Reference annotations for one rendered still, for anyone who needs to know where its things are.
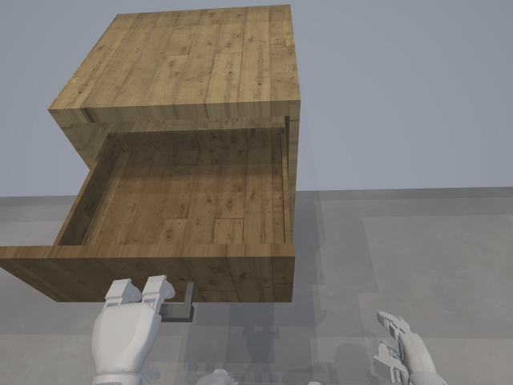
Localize right robot hand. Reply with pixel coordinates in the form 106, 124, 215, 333
374, 311, 437, 385

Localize drawer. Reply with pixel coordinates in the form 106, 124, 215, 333
0, 128, 295, 302

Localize handle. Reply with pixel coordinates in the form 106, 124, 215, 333
128, 282, 196, 322

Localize left robot hand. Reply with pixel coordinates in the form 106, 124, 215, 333
91, 275, 176, 385

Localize cabinet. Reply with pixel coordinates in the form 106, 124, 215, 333
47, 4, 301, 243

